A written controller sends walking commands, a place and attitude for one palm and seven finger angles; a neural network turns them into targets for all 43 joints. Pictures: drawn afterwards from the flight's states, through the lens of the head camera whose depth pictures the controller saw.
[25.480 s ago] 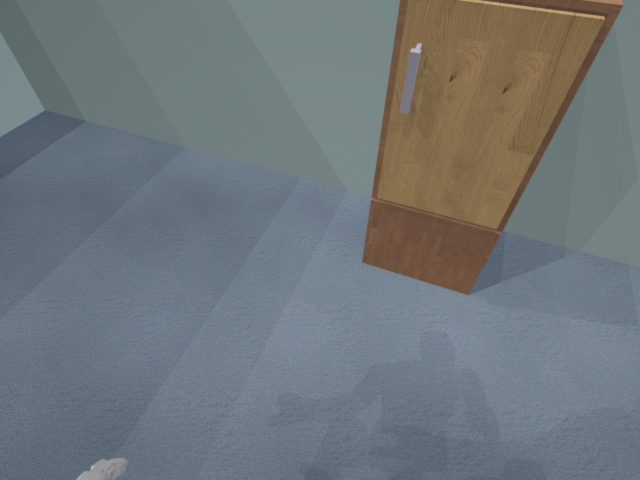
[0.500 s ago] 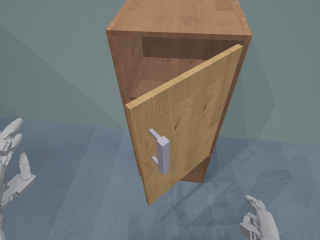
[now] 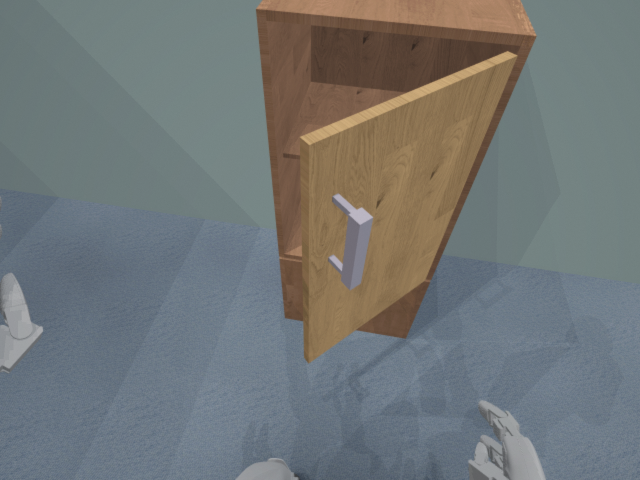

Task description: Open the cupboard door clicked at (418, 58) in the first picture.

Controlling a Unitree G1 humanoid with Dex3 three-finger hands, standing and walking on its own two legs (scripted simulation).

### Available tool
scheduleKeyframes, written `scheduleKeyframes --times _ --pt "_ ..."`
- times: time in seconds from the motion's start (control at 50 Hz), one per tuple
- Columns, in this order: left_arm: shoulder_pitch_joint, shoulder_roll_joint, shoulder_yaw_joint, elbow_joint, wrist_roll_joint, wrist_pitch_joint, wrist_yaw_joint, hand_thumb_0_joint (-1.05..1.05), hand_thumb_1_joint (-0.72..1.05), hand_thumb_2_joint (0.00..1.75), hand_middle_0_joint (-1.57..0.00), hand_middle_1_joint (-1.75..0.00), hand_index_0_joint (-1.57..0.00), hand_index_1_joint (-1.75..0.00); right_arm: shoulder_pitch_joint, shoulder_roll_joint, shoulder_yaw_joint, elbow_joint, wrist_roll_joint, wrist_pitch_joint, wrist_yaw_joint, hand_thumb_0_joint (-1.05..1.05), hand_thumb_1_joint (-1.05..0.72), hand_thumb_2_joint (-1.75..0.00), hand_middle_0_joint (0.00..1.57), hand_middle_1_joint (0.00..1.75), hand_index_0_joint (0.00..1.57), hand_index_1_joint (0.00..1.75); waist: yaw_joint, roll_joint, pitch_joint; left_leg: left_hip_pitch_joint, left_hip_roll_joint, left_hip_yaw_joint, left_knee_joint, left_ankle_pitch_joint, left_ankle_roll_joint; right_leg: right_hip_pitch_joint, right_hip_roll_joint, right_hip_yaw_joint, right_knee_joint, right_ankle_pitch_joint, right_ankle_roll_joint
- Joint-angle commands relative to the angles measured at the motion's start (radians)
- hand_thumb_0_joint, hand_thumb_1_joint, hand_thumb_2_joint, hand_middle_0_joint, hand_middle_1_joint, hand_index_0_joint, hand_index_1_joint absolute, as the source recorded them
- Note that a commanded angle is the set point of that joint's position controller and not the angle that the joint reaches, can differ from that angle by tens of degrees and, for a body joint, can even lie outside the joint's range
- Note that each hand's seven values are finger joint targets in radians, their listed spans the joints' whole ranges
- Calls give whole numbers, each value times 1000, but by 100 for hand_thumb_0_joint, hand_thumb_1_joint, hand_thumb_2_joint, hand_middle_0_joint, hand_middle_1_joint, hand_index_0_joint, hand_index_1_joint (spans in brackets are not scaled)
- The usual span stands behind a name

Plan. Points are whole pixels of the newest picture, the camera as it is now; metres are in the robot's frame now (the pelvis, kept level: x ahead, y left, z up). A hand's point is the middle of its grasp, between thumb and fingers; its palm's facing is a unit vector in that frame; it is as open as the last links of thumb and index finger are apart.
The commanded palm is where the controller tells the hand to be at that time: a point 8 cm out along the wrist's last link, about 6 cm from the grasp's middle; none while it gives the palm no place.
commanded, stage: step back with the hand held close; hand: left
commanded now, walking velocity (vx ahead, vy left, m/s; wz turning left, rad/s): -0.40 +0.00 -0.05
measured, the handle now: (345, 243) +0.42 +0.00 +0.05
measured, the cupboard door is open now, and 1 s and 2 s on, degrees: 47 47 47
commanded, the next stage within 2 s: stop stepping back and stand still in 0.38 s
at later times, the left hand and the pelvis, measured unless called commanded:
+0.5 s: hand (9, 431) +0.12 +0.23 +0.18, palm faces +0.30 -0.83 -0.47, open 7.5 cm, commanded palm +0.06 +0.28 +0.19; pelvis -0.11 +0.00 +0.00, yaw -5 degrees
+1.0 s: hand out of the picture +0.02 +0.25 +0.18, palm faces +0.37 -0.82 -0.45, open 7.4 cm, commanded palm -0.01 +0.29 +0.19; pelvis -0.18 +0.01 +0.01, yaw -4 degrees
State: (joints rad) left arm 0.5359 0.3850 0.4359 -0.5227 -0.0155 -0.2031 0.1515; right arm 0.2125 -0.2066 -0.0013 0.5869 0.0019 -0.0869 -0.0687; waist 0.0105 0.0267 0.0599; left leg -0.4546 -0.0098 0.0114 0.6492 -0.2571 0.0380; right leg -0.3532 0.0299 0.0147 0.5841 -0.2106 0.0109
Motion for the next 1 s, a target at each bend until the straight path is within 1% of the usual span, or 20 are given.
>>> scheduleKeyframes --times 0.0,0.04,0.06,0.08,0.1,0.12,0.18,0.32,0.38,0.42,0.46,0.48,0.5,0.54,0.64,0.7,0.76,0.84,0.9,0.98 --pt "-80 204 96 -204 -7 -60 44 0 90 90 -20 -30 -20 -30 -75 -121 -60 -110 -7 -47 -8 0 -90 -90 20 30 20 30 -29 -171 -132 213 -2 -26 196 -100 -41 -226 -283 297 -316 -174 -154" --pt "-93 214 106 -208 -12 -54 46 0 90 90 -20 -30 -20 -30 -84 -112 -49 -115 -5 -39 -11 0 -90 -90 20 30 20 30 -30 -147 -113 195 19 -48 11 -95 -35 -168 -234 202 -234 -79 -109" --pt "-96 223 117 -228 -14 -57 44 0 90 90 -20 -30 -20 -30 -101 -127 -48 -125 -2 -39 -16 0 -90 -90 20 30 20 30 -27 -52 -89 152 50 -100 -148 -96 -17 -146 -153 144 -161 -98 -63" --pt "-93 227 128 -258 -10 -69 41 0 90 90 -20 -30 -20 -30 -116 -150 -50 -141 -3 -45 -23 0 -90 -90 20 30 20 30 -16 114 -84 48 134 -201 -281 -77 18 -53 -51 72 -46 -81 -11" --pt "-70 258 173 -264 2 -85 42 0 90 90 -20 -30 -20 -30 -146 -158 -59 -142 -7 -54 -29 0 -90 -90 20 30 20 30 -4 310 -133 -143 282 -359 -465 -305 66 151 25 -2 205 -137 14" --pt "-65 239 180 -265 6 -93 36 0 90 90 -20 -30 -20 -30 -120 -137 -62 -141 -20 -69 -27 0 -90 -90 20 30 20 30 -12 329 -171 -270 355 -461 -597 -508 117 260 74 17 479 -212 17" --pt "-49 196 143 -256 -8 -88 39 0 90 90 -20 -30 -20 -30 -106 -120 -79 -107 -20 -97 -2 0 -90 -90 20 30 20 30 -9 95 -178 46 309 -342 -431 -156 128 -25 34 58 541 -267 3" --pt "-27 177 66 -256 -42 -51 31 0 90 90 -20 -30 -20 -30 -101 -118 -49 -71 -25 -102 9 0 -90 -90 20 30 20 30 -15 228 -235 245 226 -214 -520 -82 39 76 62 -55 99 -338 -15" --pt "-23 224 107 -258 -61 -68 16 0 90 90 -20 -30 -20 -30 -102 -114 -47 -73 -31 -83 12 0 -90 -90 20 30 20 30 -2 212 -271 281 194 -137 -465 61 -26 180 47 -68 -209 -199 -47" --pt "-23 280 145 -281 -72 -91 1 0 90 90 -20 -30 -20 -30 -113 -102 -41 -87 -28 -54 17 0 -90 -90 20 30 20 30 -4 98 -268 359 133 -55 -287 182 -57 111 -58 31 -354 -54 -82" --pt "-44 342 200 -260 -68 -112 10 0 90 90 -20 -30 -20 -30 -136 -92 -26 -86 -28 -48 10 0 -90 -90 20 30 20 30 -1 -66 -237 359 55 19 -23 33 -78 -69 -242 142 -379 130 -105" --pt "-23 265 131 -223 -67 -92 2 0 90 90 -20 -30 -20 -30 -121 -100 -45 -91 -1 -57 4 0 -90 -90 20 30 20 30 -6 -198 -225 291 -21 2 123 -19 -77 -41 -243 110 -326 208 -118" --pt "10 302 177 -216 -63 -76 6 0 90 90 -20 -30 -20 -30 -142 -111 -44 -108 2 -60 1 0 -90 -90 20 30 20 30 5 -214 -241 229 -14 -15 206 -35 -68 -21 -258 139 -269 321 -129" --pt "68 260 162 -151 -54 -38 6 0 90 90 -20 -30 -20 -30 -128 -85 -11 -113 -3 -40 -9 0 -90 -90 20 30 20 30 -18 -89 -182 111 19 -29 72 17 -46 117 -219 81 -179 442 -102" --pt "-14 229 113 -70 -42 -33 12 0 90 90 -20 -30 -20 -30 -84 -145 -33 -106 8 -76 -31 0 -90 -90 20 30 20 30 -19 19 -137 330 94 -125 -170 402 10 59 -65 23 -163 184 3" --pt "-51 252 110 -190 -39 -57 10 0 90 90 -20 -30 -20 -30 -99 -144 -27 -107 -7 -99 -29 0 -90 -90 20 30 20 30 -9 175 -152 230 142 -260 -360 69 25 140 -8 -18 -125 -131 -1" --pt "3 224 110 -195 -29 -54 16 0 90 90 -20 -30 -20 -30 -103 -136 -28 -118 -13 -108 -25 0 -90 -90 20 30 20 30 -7 174 -96 47 112 -233 -511 -334 -22 242 24 -55 -150 -240 -31" --pt "70 225 124 -162 -35 -54 15 0 90 90 -20 -30 -20 -30 -79 -117 -39 -112 -12 -100 -15 0 -90 -90 20 30 20 30 -16 -2 -134 208 12 -72 -207 -68 -56 85 -86 50 -340 -304 -86" --pt "5 203 98 -134 -39 -44 22 0 90 90 -20 -30 -20 -30 -63 -131 -53 -74 -16 -91 -20 0 -90 -90 20 30 20 30 -31 -82 -96 301 2 -68 68 10 -58 -148 -202 178 -398 -331 -145" --pt "-186 185 46 -49 -21 -41 12 0 90 90 -20 -30 -20 -30 -70 -143 -40 -64 -2 -108 -32 0 -90 -90 20 30 20 30 -39 -12 25 262 47 -117 -160 26 -32 -93 -85 74 -279 -212 -52"
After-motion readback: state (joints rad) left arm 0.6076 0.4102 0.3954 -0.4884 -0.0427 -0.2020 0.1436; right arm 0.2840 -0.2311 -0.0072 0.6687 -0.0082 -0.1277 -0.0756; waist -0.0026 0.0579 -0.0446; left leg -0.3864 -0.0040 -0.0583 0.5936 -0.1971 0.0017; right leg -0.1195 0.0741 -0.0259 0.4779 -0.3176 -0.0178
